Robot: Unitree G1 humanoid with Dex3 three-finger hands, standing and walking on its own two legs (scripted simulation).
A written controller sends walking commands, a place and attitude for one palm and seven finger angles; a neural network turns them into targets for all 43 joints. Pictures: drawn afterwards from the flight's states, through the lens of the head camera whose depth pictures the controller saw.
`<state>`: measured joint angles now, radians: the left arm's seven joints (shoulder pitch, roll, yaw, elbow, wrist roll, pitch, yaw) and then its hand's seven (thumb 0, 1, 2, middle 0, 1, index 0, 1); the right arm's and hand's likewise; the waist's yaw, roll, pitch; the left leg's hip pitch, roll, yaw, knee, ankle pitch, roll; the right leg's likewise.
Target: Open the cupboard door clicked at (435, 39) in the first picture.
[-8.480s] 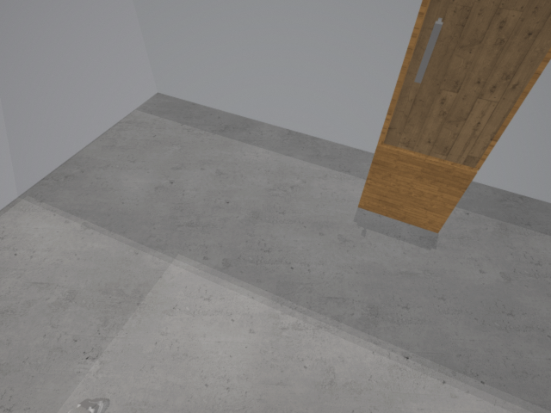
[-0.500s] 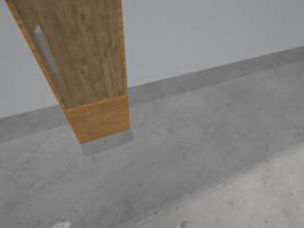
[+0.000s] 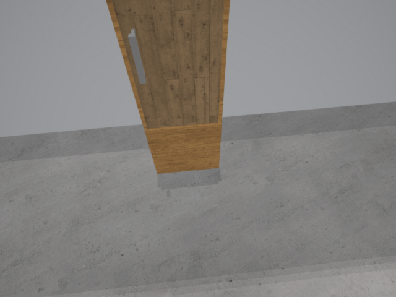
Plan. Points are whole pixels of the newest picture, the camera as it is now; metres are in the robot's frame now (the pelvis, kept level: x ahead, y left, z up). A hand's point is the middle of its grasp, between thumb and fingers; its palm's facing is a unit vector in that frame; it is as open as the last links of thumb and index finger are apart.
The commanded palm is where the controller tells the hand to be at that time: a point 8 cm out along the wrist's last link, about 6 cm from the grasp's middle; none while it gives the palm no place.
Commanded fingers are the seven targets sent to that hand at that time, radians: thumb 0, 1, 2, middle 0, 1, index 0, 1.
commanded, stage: turn to face it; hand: left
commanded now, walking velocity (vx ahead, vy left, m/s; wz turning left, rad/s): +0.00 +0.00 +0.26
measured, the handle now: (138, 57) +0.84 +0.24 +0.04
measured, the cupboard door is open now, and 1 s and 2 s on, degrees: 0 0 0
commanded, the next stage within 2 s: take the last steps up to it in 0.04 s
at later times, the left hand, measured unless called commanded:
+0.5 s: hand out of the picture +0.05 +0.23 -0.16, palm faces +0.08 -0.98 -0.19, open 7.4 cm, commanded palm none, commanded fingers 0.00 0.90 0.90 -0.20 -0.30 -0.20 -0.30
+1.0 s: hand out of the picture +0.06 +0.15 -0.17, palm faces +0.21 -0.97 -0.13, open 7.3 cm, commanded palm none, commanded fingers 0.00 0.90 0.90 -0.20 -0.30 -0.20 -0.30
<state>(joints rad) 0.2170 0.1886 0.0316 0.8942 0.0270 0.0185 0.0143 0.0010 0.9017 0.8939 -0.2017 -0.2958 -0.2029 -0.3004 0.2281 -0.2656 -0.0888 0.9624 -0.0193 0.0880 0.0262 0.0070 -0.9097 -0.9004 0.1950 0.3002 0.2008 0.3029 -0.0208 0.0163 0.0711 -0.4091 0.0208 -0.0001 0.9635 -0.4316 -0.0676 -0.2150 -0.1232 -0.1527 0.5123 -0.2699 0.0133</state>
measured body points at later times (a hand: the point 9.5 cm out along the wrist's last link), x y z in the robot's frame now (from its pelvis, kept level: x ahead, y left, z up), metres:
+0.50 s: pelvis +0.02 +0.04 +0.00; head +0.02 +0.04 +0.45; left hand +0.04 +0.28 -0.15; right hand +0.05 -0.20 -0.15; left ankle -0.02 +0.14 -0.74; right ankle +0.05 -0.09 -0.71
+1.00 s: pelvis +0.16 +0.02 +0.00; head +0.17 +0.02 +0.45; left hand +0.05 +0.20 -0.15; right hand +0.24 -0.20 -0.15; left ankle +0.23 +0.16 -0.70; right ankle +0.08 -0.09 -0.74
